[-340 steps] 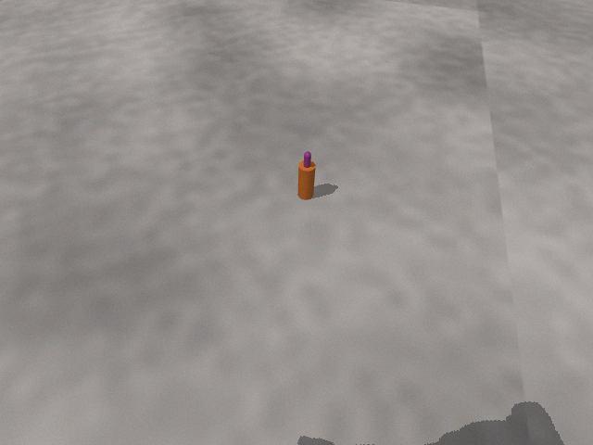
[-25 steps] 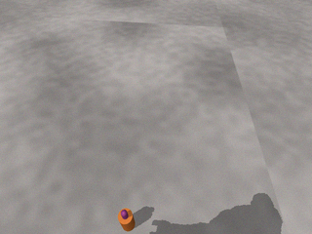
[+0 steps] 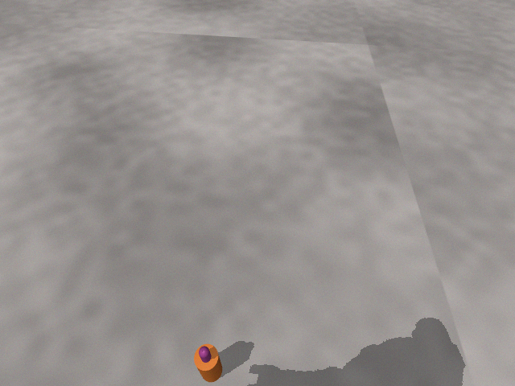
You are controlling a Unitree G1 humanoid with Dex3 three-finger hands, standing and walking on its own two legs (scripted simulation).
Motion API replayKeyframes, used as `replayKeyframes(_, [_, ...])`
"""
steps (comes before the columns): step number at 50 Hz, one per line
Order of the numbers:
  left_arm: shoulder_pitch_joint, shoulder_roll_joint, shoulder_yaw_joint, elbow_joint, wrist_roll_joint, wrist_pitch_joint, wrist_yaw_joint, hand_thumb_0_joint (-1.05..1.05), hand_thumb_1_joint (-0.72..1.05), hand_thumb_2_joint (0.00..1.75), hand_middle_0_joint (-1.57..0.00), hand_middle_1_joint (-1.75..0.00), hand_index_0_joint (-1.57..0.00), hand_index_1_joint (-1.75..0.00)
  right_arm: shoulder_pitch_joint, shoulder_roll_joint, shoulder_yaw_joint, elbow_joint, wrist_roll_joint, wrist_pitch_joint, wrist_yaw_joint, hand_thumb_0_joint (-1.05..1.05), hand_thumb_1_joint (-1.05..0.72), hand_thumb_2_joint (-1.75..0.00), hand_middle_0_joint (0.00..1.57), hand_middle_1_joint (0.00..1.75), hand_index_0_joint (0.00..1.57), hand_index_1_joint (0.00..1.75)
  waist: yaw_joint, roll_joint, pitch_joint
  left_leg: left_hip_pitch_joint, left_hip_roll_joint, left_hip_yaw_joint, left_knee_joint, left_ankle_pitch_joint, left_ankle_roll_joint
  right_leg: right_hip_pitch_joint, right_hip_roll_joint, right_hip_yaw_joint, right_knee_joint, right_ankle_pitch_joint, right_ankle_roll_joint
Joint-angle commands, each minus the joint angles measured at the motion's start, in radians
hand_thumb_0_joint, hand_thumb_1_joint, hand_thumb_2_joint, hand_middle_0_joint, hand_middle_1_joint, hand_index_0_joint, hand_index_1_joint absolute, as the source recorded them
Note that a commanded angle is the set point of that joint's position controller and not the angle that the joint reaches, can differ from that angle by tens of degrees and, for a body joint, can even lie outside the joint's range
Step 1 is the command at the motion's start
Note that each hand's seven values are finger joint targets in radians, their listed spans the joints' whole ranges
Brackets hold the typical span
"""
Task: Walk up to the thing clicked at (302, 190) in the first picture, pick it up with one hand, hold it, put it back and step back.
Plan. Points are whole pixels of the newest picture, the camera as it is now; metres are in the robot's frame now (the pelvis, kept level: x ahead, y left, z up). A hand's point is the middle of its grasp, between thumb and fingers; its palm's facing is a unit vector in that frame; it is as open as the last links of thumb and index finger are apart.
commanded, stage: stand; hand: left
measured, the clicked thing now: (208, 361) +0.30 +0.15 -0.65
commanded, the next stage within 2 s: go down in 0.48 s
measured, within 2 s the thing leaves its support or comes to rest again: neither
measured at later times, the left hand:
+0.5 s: hand out of the picture +0.07 +0.26 -0.16, palm faces -0.02 -0.94 -0.35, open 7.4 cm
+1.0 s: hand out of the picture +0.15 +0.27 -0.18, palm faces +0.04 -0.95 -0.32, open 14.8 cm
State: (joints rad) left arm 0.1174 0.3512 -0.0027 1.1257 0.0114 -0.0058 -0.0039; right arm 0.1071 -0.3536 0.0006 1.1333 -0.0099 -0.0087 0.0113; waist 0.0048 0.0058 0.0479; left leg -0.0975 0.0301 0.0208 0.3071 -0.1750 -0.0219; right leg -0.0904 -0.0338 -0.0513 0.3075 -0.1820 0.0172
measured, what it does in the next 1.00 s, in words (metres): stands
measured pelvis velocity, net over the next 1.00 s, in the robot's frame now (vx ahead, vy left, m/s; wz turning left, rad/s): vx -0.01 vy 0.01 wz -0.02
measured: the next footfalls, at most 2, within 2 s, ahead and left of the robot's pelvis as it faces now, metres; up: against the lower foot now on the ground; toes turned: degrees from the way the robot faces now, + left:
none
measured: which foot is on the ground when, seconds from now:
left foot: down 0.00-1.00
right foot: down 0.00-1.00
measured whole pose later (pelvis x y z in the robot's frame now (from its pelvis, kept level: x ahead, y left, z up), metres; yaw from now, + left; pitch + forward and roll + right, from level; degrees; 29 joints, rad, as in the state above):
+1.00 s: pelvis -0.01 +0.01 -0.04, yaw -1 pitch +9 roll -1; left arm 0.04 0.35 0.22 0.90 0.06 0.08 -0.06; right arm 0.27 -0.25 -0.03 0.69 0.02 -0.06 -0.01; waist -0.04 0.00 -0.04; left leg -0.57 0.05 0.03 0.77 -0.37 -0.01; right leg -0.56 -0.03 -0.03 0.75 -0.35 0.02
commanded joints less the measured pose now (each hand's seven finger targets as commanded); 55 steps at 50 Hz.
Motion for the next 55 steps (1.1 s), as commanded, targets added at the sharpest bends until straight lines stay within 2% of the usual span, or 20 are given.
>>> replayKeyframes(1, [-0.037,0.214,0.043,-0.060,-0.001,-0.025,0.011,0.00,0.90,0.90,-0.20,-0.30,-0.20,-0.30,-0.042,-0.213,-0.036,-0.061,-0.003,-0.023,-0.019,0.00,-0.90,-0.90,0.20,0.30,0.20,0.30,0.000,0.006,-0.089,0.005,0.116,-0.087,-0.037,0.185,0.031,0.025,-0.117,0.089,-0.037,0.166,-0.029])
replayKeyframes(11, [-0.035,0.213,0.040,-0.056,0.000,-0.024,0.012,0.00,0.90,0.90,-0.20,-0.30,-0.20,-0.30,-0.038,-0.212,-0.036,-0.054,-0.001,-0.019,-0.019,0.00,-0.90,-0.90,0.20,0.30,0.20,0.30,-0.003,-0.015,-0.066,0.000,0.112,-0.090,-0.043,0.146,0.028,0.003,-0.117,0.088,-0.052,0.130,-0.027])
replayKeyframes(18, [-0.031,0.215,0.041,-0.061,0.002,-0.029,0.014,0.00,0.90,0.90,-0.20,-0.30,-0.20,-0.30,-0.041,-0.209,-0.038,-0.062,-0.002,-0.019,-0.017,0.00,-0.90,-0.90,0.20,0.30,0.20,0.30,-0.003,-0.019,-0.086,0.015,0.115,-0.085,-0.031,0.188,0.036,0.019,-0.119,0.082,-0.045,0.187,-0.027])
replayKeyframes(28, [-0.020,0.214,0.043,-0.057,0.001,-0.024,0.011,0.00,0.90,0.90,-0.20,-0.30,-0.20,-0.30,-0.044,-0.213,-0.038,-0.061,0.000,-0.018,-0.018,0.00,-0.90,-0.90,0.20,0.30,0.20,0.30,0.002,0.000,-0.069,0.004,0.111,-0.087,-0.043,0.139,0.033,0.011,-0.115,0.086,-0.051,0.135,-0.030])
replayKeyframes(29, [-0.026,0.217,0.044,-0.059,0.003,-0.024,0.012,0.00,0.82,0.82,-0.12,-0.22,-0.12,-0.22,-0.037,-0.210,-0.036,-0.063,-0.002,-0.020,-0.018,0.00,-0.98,-0.90,0.20,0.29,0.20,0.29,-0.003,-0.003,-0.075,-0.004,0.112,-0.087,-0.045,0.149,0.034,0.024,-0.117,0.087,-0.047,0.146,-0.030])
replayKeyframes(30, [-0.377,0.045,0.048,-0.410,-0.058,-0.115,0.026,0.00,0.74,0.74,-0.04,-0.14,-0.04,-0.14,-0.015,-0.044,0.007,-0.345,0.069,-0.068,-0.040,0.00,-0.93,-0.91,0.20,0.30,0.20,0.30,-0.126,0.035,0.020,-0.110,-0.034,0.037,0.025,0.005,0.031,-0.227,0.021,0.028,0.023,0.076,-0.024])
replayKeyframes(31, [-0.488,0.103,0.068,-0.358,-0.053,-0.109,0.035,0.00,0.66,0.66,0.00,-0.06,0.00,-0.06,0.035,-0.072,-0.003,-0.287,0.068,-0.063,-0.051,0.00,-0.91,-0.91,0.20,0.30,0.20,0.30,-0.099,-0.009,-0.033,-0.100,-0.037,0.031,0.047,-0.012,0.037,-0.176,0.016,0.016,0.031,0.046,-0.018])
replayKeyframes(32, [-0.295,0.203,0.131,-0.185,-0.032,-0.071,0.040,0.00,0.58,0.58,0.00,-0.05,0.00,-0.04,0.081,-0.106,-0.022,-0.291,0.073,-0.051,-0.063,0.00,-0.93,-0.91,0.20,0.30,0.20,0.30,-0.062,-0.036,-0.033,-0.125,-0.035,0.034,0.055,-0.012,0.036,-0.160,0.022,0.005,0.039,0.018,-0.023])
replayKeyframes(33, [-0.239,0.205,0.147,-0.106,-0.015,-0.051,0.027,0.00,0.50,0.50,0.00,-0.05,0.00,-0.04,0.099,-0.102,-0.034,-0.302,0.064,-0.044,-0.063,0.00,-0.94,-0.92,0.20,0.30,0.20,0.30,-0.053,-0.073,-0.065,-0.163,-0.042,0.031,0.100,0.000,0.040,-0.175,0.021,0.006,0.065,0.017,-0.024])
replayKeyframes(35, [-0.326,0.257,0.193,-0.115,0.016,-0.056,0.006,0.00,0.34,0.34,-0.01,-0.05,-0.01,-0.05,0.113,-0.104,-0.059,-0.351,0.046,-0.053,-0.067,0.00,-0.93,-0.91,0.20,0.30,0.20,0.30,-0.035,-0.062,-0.175,-0.185,-0.037,0.021,0.172,0.045,0.039,-0.189,0.021,0.009,0.151,0.076,-0.025])
replayKeyframes(38, [-0.099,0.240,0.251,-0.097,0.057,-0.023,-0.018,0.00,0.15,0.21,-0.02,-0.05,-0.02,-0.05,0.157,-0.090,-0.085,-0.411,0.026,-0.059,-0.053,0.00,-0.90,-0.90,0.20,0.30,0.20,0.30,0.023,0.016,-0.283,-0.255,-0.052,0.024,0.248,0.102,0.026,-0.179,0.016,0.019,0.235,0.118,-0.036])
replayKeyframes(40, [-0.074,0.211,0.248,-0.141,0.059,0.007,-0.022,0.00,0.05,0.18,-0.04,-0.06,-0.03,-0.05,0.148,-0.077,-0.086,-0.453,0.031,-0.064,-0.052,0.00,-0.89,-0.90,0.20,0.30,0.20,0.30,0.022,0.036,-0.278,-0.266,-0.050,0.022,0.250,0.110,0.022,-0.196,0.024,0.015,0.241,0.116,-0.039])
replayKeyframes(41, [-0.093,0.187,0.238,-0.167,0.056,0.024,-0.028,0.00,-0.02,0.15,-0.05,-0.06,-0.04,-0.06,0.142,-0.076,-0.085,-0.475,0.034,-0.066,-0.050,0.00,-0.89,-0.90,0.20,0.30,0.20,0.30,0.004,0.035,-0.267,-0.274,-0.047,0.020,0.262,0.110,0.022,-0.220,0.027,0.013,0.252,0.113,-0.040])
replayKeyframes(44, [-0.103,0.219,0.271,-0.233,0.058,0.056,-0.038,0.00,-0.19,0.14,-0.04,-0.07,-0.04,-0.07,0.125,-0.069,-0.088,-0.525,0.034,-0.074,-0.044,0.00,-0.85,-0.89,0.20,0.30,0.20,0.30,0.004,0.014,-0.274,-0.342,-0.037,0.008,0.326,0.085,0.024,-0.284,0.032,0.004,0.304,0.071,-0.038])
replayKeyframes(46, [-0.085,0.187,0.263,-0.275,0.054,0.061,-0.050,0.00,-0.30,0.14,-0.05,-0.09,-0.04,-0.10,0.120,-0.066,-0.087,-0.559,0.033,-0.085,-0.041,0.00,-0.85,-0.89,0.20,0.30,0.20,0.30,-0.009,0.005,-0.252,-0.386,-0.029,0.005,0.369,0.040,0.024,-0.354,0.037,0.001,0.350,0.021,-0.038])
replayKeyframes(48, [-0.061,0.211,0.293,-0.342,0.049,0.064,-0.054,0.00,-0.38,0.13,-0.05,-0.10,-0.05,-0.11,0.138,-0.071,-0.094,-0.581,0.032,-0.099,-0.044,0.00,-0.83,-0.88,0.20,0.30,0.20,0.30,-0.012,0.020,-0.300,-0.407,-0.023,-0.001,0.412,0.039,0.026,-0.381,0.037,0.001,0.398,0.019,-0.038])
replayKeyframes(51, [-0.067,0.173,0.264,-0.491,0.044,0.062,-0.065,0.00,-0.51,0.10,-0.07,-0.11,-0.06,-0.12,0.150,-0.056,-0.097,-0.605,0.028,-0.123,-0.052,0.00,-0.84,-0.88,0.20,0.30,0.20,0.30,-0.028,0.057,-0.337,-0.425,-0.013,-0.009,0.464,0.022,0.023,-0.449,0.035,0.003,0.458,0.002,-0.039])
replayKeyframes(53, [-0.048,0.170,0.268,-0.540,0.036,0.073,-0.066,0.00,-0.53,0.10,-0.07,-0.11,-0.06,-0.12,0.145,-0.058,-0.098,-0.619,0.027,-0.135,-0.057,0.00,-0.83,-0.88,0.20,0.30,0.20,0.30,-0.035,0.044,-0.320,-0.467,-0.006,-0.021,0.487,-0.011,0.022,-0.496,0.039,0.000,0.488,-0.035,-0.037])
replayKeyframes(54, [-0.013,0.225,0.319,-0.556,0.040,0.084,-0.057,0.00,-0.51,0.10,-0.07,-0.09,-0.05,-0.11,0.146,-0.064,-0.101,-0.632,0.027,-0.139,-0.063,0.00,-0.83,-0.88,0.20,0.30,0.20,0.30,-0.026,0.045,-0.352,-0.475,-0.008,-0.019,0.503,-0.009,0.025,-0.489,0.035,0.003,0.494,-0.026,-0.036])
replayKeyframes(55, [-0.003,0.187,0.284,-0.600,0.036,0.095,-0.061,0.00,-0.55,0.10,-0.07,-0.10,-0.05,-0.12,0.140,-0.057,-0.096,-0.645,0.030,-0.143,-0.065,0.00,-0.83,-0.88,0.20,0.30,0.20,0.30,-0.032,0.044,-0.348,-0.482,-0.007,-0.022,0.506,-0.033,0.026,-0.504,0.036,0.004,0.499,-0.050,-0.036])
